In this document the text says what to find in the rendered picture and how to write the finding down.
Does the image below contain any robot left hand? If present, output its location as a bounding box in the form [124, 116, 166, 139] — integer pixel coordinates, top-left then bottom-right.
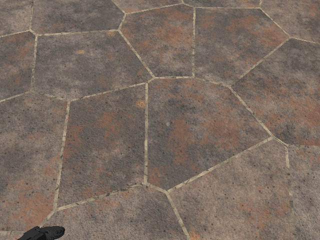
[17, 226, 65, 240]

